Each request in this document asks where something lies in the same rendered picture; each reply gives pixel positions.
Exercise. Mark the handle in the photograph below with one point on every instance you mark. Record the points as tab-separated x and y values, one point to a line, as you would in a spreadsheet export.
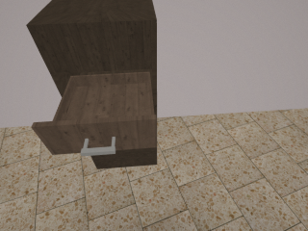
94	151

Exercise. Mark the cabinet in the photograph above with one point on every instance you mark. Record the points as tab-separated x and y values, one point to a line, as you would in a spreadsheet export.
93	37

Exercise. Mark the drawer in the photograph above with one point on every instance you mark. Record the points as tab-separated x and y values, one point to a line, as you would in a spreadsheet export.
99	107

